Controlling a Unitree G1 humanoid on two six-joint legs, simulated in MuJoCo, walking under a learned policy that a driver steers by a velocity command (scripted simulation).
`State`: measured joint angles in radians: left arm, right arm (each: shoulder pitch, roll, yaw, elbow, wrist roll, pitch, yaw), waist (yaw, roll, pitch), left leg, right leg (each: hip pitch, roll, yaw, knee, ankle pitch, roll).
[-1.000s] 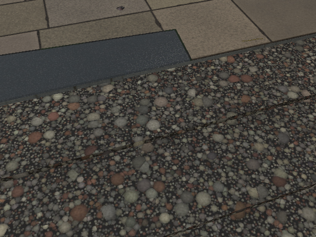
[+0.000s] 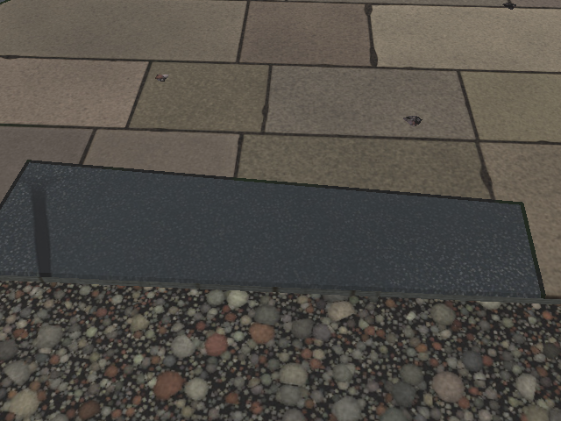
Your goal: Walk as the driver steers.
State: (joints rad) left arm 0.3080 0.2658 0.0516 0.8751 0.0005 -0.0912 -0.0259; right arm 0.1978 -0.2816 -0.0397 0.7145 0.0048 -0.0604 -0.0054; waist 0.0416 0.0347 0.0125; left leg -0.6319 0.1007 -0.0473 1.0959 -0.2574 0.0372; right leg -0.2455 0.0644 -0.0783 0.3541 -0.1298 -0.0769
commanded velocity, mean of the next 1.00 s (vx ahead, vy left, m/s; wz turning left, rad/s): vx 0.48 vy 0.00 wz -0.38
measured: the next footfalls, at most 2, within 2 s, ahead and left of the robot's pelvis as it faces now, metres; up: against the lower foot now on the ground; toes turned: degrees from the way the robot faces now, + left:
left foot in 0.20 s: +0.29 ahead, +0.19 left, +0.02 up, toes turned -1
right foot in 0.68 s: +0.44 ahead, -0.13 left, +0.03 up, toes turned -22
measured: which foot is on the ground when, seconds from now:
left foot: up 0.00-0.18, down 0.20-0.70, up 0.72-1.00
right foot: down 0.00-0.28, up 0.30-0.66, down 0.68-1.00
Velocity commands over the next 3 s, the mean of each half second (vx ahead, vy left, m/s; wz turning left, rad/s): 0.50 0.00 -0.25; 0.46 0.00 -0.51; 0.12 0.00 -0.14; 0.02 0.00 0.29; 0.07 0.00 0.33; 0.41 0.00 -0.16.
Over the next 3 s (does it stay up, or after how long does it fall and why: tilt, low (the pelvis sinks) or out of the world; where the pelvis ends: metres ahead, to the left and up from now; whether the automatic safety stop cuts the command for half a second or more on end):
stays up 0.81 -0.03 0.06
